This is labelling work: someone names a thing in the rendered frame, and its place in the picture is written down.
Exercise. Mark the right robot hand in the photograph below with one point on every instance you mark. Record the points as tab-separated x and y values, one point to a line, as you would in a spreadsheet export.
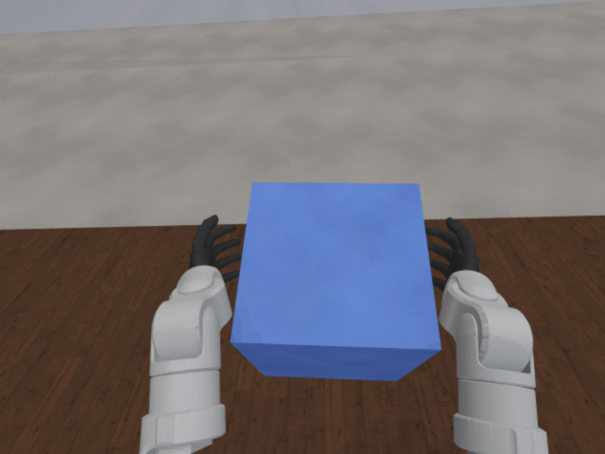
462	258

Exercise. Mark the right robot forearm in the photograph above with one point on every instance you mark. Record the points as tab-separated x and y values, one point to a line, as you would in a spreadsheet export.
495	354

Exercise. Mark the left robot hand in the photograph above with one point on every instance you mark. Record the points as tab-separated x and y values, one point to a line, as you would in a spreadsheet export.
204	254

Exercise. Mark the carton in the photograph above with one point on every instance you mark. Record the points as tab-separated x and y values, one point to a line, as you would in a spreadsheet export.
335	282

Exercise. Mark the left robot forearm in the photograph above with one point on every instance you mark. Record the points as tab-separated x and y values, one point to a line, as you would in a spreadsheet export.
185	413

